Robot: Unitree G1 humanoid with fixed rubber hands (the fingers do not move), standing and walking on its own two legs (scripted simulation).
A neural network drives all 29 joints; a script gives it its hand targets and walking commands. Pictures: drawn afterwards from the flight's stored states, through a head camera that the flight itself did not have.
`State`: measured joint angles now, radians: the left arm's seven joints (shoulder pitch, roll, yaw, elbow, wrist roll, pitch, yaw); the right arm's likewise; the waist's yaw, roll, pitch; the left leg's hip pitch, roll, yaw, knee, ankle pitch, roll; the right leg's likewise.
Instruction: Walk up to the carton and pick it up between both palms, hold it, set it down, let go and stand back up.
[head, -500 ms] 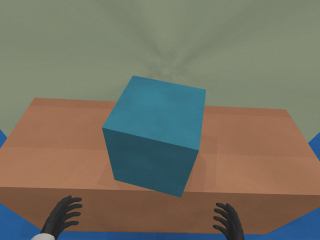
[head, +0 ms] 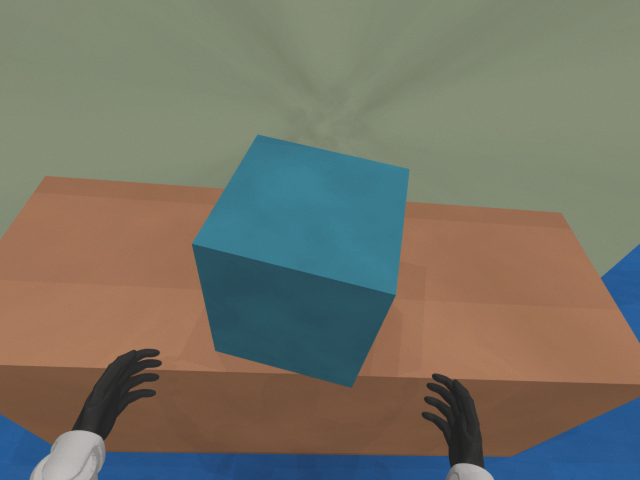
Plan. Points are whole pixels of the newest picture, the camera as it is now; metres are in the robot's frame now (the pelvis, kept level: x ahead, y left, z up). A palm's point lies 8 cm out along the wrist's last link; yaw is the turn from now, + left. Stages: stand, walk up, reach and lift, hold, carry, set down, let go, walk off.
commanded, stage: reach and lift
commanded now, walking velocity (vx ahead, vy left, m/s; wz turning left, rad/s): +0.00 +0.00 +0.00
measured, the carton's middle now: (306, 265) +0.43 +0.01 -0.03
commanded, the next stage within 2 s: none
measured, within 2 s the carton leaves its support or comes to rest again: neither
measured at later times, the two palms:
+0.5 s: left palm (114, 353) +0.28 +0.26 -0.02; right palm (452, 401) +0.22 -0.18 -0.02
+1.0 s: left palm (126, 290) +0.34 +0.25 +0.03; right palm (460, 343) +0.28 -0.19 +0.02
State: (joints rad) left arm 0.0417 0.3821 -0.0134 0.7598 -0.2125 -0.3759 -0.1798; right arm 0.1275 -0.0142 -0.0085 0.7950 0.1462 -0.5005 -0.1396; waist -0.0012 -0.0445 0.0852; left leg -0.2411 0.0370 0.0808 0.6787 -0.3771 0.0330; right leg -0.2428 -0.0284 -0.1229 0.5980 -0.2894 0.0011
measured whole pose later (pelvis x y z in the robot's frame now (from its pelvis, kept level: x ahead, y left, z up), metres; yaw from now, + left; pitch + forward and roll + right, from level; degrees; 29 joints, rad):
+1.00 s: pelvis +0.01 +0.02 +0.01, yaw -2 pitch -1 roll -3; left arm -0.31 0.38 -0.07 0.73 -0.24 -0.13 -0.11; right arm -0.14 -0.09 -0.03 0.63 0.22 -0.23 -0.17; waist -0.02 -0.01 0.04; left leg -0.20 0.02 0.12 0.53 -0.32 0.06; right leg -0.20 -0.03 -0.08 0.42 -0.19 0.03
